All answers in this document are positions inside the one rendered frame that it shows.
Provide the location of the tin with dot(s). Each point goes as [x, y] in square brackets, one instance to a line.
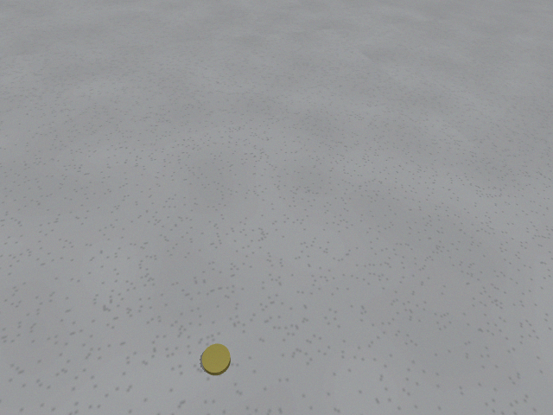
[216, 359]

